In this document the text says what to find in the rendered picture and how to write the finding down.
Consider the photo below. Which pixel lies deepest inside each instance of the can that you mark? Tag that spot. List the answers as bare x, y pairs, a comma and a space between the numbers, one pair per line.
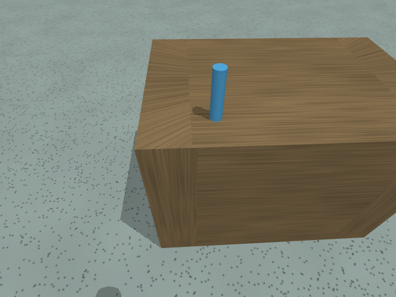
219, 74

